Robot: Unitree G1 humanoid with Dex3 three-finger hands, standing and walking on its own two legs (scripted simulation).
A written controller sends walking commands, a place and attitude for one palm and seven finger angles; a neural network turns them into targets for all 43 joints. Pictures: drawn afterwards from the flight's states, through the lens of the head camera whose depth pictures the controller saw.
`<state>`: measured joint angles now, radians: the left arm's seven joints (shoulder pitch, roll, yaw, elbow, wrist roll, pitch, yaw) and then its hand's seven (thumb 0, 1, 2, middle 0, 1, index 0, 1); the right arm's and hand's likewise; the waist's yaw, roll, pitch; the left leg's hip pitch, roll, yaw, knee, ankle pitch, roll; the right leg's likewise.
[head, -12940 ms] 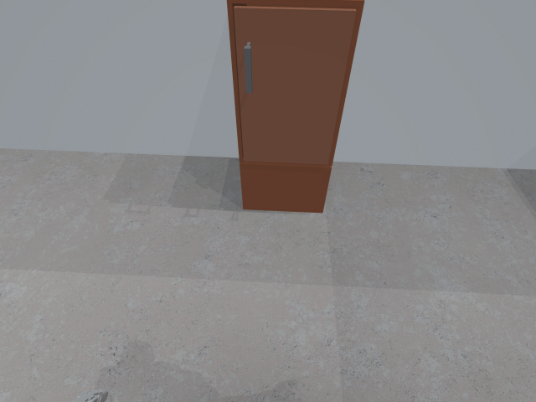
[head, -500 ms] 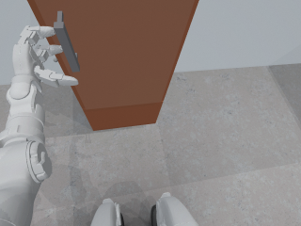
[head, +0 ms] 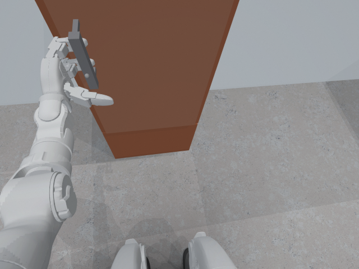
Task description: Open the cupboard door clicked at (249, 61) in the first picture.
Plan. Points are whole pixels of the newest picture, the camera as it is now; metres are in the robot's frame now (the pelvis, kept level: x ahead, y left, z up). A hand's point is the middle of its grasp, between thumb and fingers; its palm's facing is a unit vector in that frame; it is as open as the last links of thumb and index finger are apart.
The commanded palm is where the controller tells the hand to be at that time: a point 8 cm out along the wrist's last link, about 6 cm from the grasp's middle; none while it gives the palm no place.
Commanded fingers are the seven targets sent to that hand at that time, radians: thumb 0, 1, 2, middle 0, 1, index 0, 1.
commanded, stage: slide the fingers in behind the handle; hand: left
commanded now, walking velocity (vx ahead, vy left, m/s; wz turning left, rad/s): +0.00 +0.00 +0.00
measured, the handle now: (85, 57) +0.57 +0.17 +0.07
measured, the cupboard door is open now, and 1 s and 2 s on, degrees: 0 1 11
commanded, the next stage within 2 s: close the thumb around the handle in 0.70 s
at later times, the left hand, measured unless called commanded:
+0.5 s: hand (98, 75) +0.52 +0.14 +0.07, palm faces +0.08 -1.00 -0.02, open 14.1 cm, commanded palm +0.49 +0.17 +0.07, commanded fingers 0.00 -0.50 0.30 -0.30 -1.20 -0.30 -1.20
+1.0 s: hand (98, 76) +0.51 +0.14 +0.07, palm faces +0.08 -1.00 -0.01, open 13.1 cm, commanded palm +0.49 +0.18 +0.07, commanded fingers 0.00 0.12 0.56 -0.34 -1.27 -0.34 -1.27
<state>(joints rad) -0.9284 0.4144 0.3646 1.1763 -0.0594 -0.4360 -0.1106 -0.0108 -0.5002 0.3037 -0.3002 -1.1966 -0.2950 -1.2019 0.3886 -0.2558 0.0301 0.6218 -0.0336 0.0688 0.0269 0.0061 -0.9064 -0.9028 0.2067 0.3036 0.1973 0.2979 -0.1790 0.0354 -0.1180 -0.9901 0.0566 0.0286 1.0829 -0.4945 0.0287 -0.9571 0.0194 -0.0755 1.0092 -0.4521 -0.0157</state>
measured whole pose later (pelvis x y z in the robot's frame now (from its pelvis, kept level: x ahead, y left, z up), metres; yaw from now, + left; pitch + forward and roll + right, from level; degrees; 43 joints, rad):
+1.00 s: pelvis +0.01 -0.01 +0.00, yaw +1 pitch +23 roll -2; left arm -0.90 0.35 0.32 1.16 -0.08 -0.46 -0.05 -0.01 -0.33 0.38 -0.28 -1.22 -0.27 -1.22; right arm 0.38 -0.25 0.01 0.65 -0.03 0.06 0.04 0.01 -0.91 -0.90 0.21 0.30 0.20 0.30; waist -0.15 0.04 -0.12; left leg -0.96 0.05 0.02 1.05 -0.49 0.01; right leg -0.93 0.02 -0.08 1.00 -0.46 -0.03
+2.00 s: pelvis +0.02 -0.01 +0.02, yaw -1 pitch +20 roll -1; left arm -0.56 0.22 0.23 0.80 -0.13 -0.42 -0.05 0.01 0.73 0.75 -0.35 -1.34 -0.34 -1.34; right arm 0.39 -0.24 0.00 0.59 0.00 0.07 0.05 0.01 -0.91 -0.90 0.21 0.30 0.20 0.30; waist -0.11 0.04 -0.15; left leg -0.84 0.05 0.06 0.98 -0.48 0.02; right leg -0.84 0.02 -0.04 0.94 -0.45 -0.02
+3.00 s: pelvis +0.01 -0.08 +0.02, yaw +4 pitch +12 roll +3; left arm 0.02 -0.11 -0.22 0.21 0.07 -0.22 0.60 0.00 0.42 0.71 -0.35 -1.28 -0.37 -1.30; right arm 0.18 -0.20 -0.02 0.61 -0.07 -0.03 0.02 0.01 -0.91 -0.90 0.20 0.30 0.19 0.30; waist -0.01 0.04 -0.15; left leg -0.69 0.01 -0.08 0.92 -0.44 -0.04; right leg -0.70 0.02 -0.12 0.97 -0.49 -0.12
